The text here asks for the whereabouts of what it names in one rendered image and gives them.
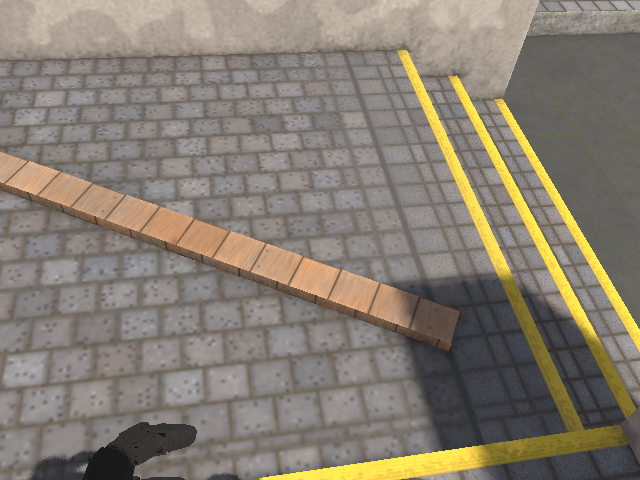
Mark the left robot hand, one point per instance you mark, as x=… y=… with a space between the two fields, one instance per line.
x=135 y=446

